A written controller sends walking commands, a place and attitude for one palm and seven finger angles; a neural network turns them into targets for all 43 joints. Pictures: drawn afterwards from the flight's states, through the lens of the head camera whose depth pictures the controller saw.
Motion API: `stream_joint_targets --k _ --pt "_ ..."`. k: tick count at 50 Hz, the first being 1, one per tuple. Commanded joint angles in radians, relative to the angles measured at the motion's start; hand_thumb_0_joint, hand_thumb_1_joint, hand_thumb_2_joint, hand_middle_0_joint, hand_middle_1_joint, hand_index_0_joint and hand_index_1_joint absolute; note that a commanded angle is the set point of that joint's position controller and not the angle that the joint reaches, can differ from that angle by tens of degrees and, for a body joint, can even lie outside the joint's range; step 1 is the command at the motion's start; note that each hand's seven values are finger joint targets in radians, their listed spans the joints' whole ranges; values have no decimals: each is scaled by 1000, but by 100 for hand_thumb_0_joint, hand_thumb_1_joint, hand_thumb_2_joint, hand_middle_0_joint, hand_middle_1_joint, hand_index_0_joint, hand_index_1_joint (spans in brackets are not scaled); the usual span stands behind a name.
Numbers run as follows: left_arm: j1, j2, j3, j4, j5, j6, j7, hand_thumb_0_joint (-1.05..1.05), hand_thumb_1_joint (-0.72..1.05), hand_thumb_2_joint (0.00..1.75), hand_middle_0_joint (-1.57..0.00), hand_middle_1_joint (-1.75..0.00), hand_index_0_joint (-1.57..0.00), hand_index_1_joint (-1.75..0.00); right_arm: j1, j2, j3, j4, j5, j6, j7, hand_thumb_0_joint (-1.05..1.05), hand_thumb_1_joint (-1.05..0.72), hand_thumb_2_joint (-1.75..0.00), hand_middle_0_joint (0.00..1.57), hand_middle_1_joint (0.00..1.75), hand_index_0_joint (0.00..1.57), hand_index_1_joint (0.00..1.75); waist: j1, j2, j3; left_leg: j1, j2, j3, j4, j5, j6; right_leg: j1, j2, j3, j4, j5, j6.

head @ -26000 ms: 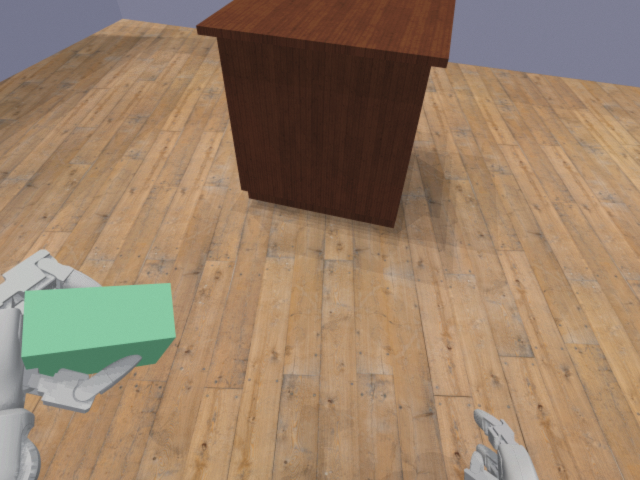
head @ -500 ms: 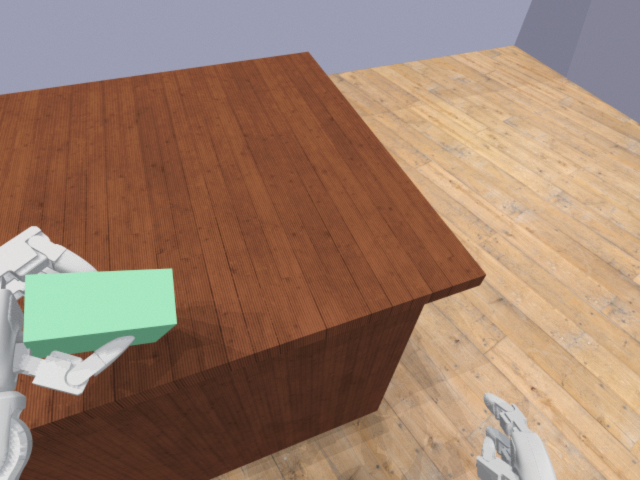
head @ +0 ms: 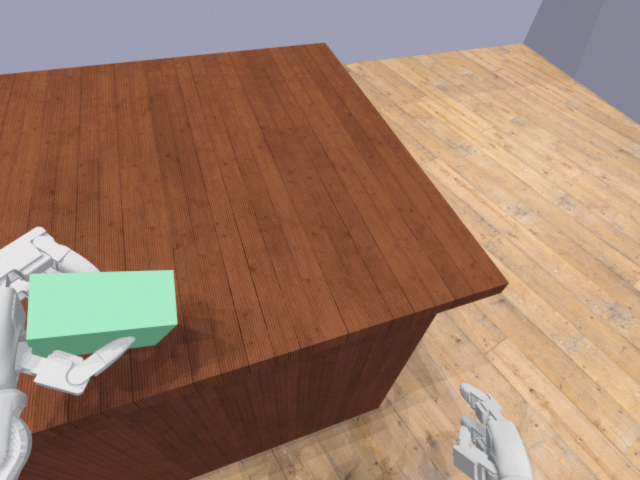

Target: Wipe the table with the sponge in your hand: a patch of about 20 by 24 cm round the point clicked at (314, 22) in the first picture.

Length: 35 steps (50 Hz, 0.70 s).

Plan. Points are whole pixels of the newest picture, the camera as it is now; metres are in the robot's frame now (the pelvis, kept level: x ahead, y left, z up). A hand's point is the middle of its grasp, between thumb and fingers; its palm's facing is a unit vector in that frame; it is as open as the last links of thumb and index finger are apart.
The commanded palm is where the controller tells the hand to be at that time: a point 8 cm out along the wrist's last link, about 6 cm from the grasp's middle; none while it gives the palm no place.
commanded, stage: come to a stop and stand still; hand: left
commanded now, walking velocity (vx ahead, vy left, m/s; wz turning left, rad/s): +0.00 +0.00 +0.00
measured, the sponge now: (123, 314) +0.24 +0.23 +0.12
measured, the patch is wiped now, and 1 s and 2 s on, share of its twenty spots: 0.00 0.00 0.00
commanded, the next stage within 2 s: look again from close up in 0.12 s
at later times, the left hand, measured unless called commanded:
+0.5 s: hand (78, 314) +0.22 +0.25 +0.15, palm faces +0.37 -0.85 -0.38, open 9.4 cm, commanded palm +0.16 +0.28 +0.17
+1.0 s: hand (89, 344) +0.19 +0.22 +0.16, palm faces +0.36 -0.69 -0.62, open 9.4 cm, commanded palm +0.16 +0.26 +0.20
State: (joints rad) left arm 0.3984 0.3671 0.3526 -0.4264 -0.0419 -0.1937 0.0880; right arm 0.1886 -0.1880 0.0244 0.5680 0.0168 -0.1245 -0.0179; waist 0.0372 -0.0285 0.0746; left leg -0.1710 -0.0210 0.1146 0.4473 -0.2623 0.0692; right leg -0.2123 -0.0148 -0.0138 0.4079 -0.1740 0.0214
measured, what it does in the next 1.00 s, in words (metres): shifts its weight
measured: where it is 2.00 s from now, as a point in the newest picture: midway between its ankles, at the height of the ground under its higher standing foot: outside the picture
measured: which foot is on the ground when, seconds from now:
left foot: down 0.00-1.00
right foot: down 0.00-1.00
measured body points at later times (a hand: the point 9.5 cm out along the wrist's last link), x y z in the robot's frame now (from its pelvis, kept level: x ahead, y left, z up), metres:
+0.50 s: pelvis +0.00 +0.00 +0.00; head +0.03 +0.02 +0.45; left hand +0.19 +0.29 +0.17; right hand +0.19 -0.22 -0.07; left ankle -0.01 +0.06 -0.74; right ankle +0.03 -0.14 -0.74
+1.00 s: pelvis -0.02 -0.06 -0.01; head -0.01 -0.07 +0.44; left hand +0.16 +0.25 +0.20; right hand +0.21 -0.26 -0.08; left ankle -0.01 +0.06 -0.74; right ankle +0.02 -0.13 -0.74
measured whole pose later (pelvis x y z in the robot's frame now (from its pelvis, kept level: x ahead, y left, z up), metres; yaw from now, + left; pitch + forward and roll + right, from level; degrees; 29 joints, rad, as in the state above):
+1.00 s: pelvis -0.02 -0.06 -0.01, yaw +4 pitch -2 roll +1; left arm 0.30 0.52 0.33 -0.40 0.05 0.02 0.00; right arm 0.14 -0.24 0.02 0.61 0.02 -0.10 -0.07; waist 0.08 0.02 0.03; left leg -0.24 0.00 0.03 0.54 -0.27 0.00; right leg -0.28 0.02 -0.06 0.57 -0.26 -0.05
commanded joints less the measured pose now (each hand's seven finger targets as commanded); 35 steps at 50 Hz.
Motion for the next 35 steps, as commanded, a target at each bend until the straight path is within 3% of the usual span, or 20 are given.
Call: stream_joint_targets --k 1,4,5,6,10,11,17,20,21,25,26,29,30,31,32,33,34,35 --pt "-94 150 81 -254 -6 -68 18 0 10 130 -120 -160 -120 -160 -82 -134 -49 -152 -3 -51 -13 0 -90 -90 20 30 20 30 -7 96 -162 -16 120 -126 -127 154 -67 102 -28 27 -4 146 -34" --pt "-94 169 95 -307 -3 -76 22 0 10 130 -120 -160 -120 -160 -73 -137 -60 -160 -1 -57 -11 0 -90 -90 20 30 20 30 -6 123 -171 -20 127 -135 -123 173 -74 126 -32 30 16 166 -41" --pt "-84 197 128 -309 0 -73 29 0 10 130 -120 -160 -120 -160 -96 -134 -55 -160 2 -58 -13 0 -90 -90 20 30 20 30 -3 133 -173 0 121 -130 -122 195 -82 113 -28 27 18 166 -39" --pt "-66 163 100 -280 -7 -75 25 0 10 130 -120 -160 -120 -160 -82 -133 -50 -156 -4 -52 -13 0 -90 -90 20 30 20 30 -5 117 -171 -22 120 -132 -127 174 -78 121 -28 20 7 151 -38" --pt "-36 190 138 -275 -3 -77 30 0 10 130 -120 -160 -120 -160 -86 -135 -57 -156 2 -53 -13 0 -90 -90 20 30 20 30 -4 131 -174 2 124 -132 -120 208 -91 112 -31 24 17 163 -42" --pt "-21 153 107 -244 -10 -77 24 0 10 130 -120 -160 -120 -160 -69 -134 -55 -152 -4 -46 -12 0 -90 -90 20 30 20 30 -7 98 -173 -4 125 -129 -118 208 -86 110 -31 17 5 163 -40" --pt "-31 153 97 -255 -11 -73 21 0 10 130 -120 -160 -120 -160 -60 -145 -67 -153 0 -41 -13 0 -90 -90 20 30 20 30 -14 96 -179 19 127 -135 -103 291 -98 110 -38 20 12 206 -44" --pt "-35 176 116 -268 -5 -68 29 0 10 130 -120 -160 -120 -160 -90 -138 -60 -153 4 -40 -17 0 -90 -90 20 30 20 30 -11 99 -182 28 124 -129 -96 267 -92 103 -45 34 4 206 -45" --pt "-37 143 85 -251 -11 -71 25 0 10 130 -120 -160 -120 -160 -72 -141 -58 -147 -3 -36 -16 0 -90 -90 20 30 20 30 -13 94 -173 9 121 -131 -107 252 -90 106 -41 23 -2 190 -44" --pt "-47 187 122 -284 -6 -68 34 0 10 130 -120 -160 -120 -160 -93 -137 -60 -154 4 -39 -20 0 -90 -90 20 30 20 30 -11 119 -169 18 122 -133 -103 224 -86 101 -48 42 -4 185 -49" --pt "-43 149 89 -256 -12 -70 30 0 10 130 -120 -160 -120 -160 -76 -139 -56 -149 -4 -34 -19 0 -90 -90 20 30 20 30 -12 101 -161 -6 121 -137 -116 194 -83 108 -43 32 -12 162 -48" --pt "-40 171 111 -254 -11 -69 33 0 10 130 -120 -160 -120 -160 -70 -137 -65 -154 0 -35 -21 0 -90 -90 20 30 20 30 -13 80 -160 -17 123 -138 -104 152 -67 121 -56 55 -23 172 -50" --pt "-935 943 375 -575 6 -186 52 0 10 130 -120 -160 -120 -160 151 -220 89 -267 60 -6 -101 0 -90 -90 20 30 20 30 -90 349 -199 -176 119 -205 -71 148 -40 194 54 15 168 -102 28" --pt "-604 462 324 -15 143 25 -11 0 10 130 -120 -160 -120 -160 -77 -144 -71 -92 -70 -21 -70 0 -90 -90 20 30 20 30 57 260 -302 94 76 -158 -51 392 -151 5 58 -36 182 -6 -67" --pt "-507 371 149 -35 87 52 -37 0 10 130 -120 -160 -120 -160 -32 -179 -59 -119 -52 -36 -10 0 -90 -90 20 30 20 30 -3 190 -234 80 64 -181 -47 639 -178 -42 59 -76 119 44 -63" --pt "-406 369 207 -48 78 96 -52 0 10 130 -120 -160 -120 -160 -30 -212 -84 -90 -32 -20 -5 0 -90 -90 20 30 20 30 34 221 -368 209 96 -157 10 759 -163 -74 69 -59 138 100 -51" --pt "-413 269 130 -70 15 156 -96 0 10 130 -120 -160 -120 -160 -82 -203 -70 -115 -27 -26 -12 0 -90 -90 20 30 20 30 53 239 -373 209 68 -133 29 716 -146 -68 47 -44 120 97 -50" --pt "-345 243 137 34 -40 233 -124 0 10 130 -120 -160 -120 -160 -106 -205 -60 -103 2 -19 -12 0 -90 -90 20 30 20 30 51 231 -337 183 71 -128 27 616 -141 -73 50 -45 122 86 -51"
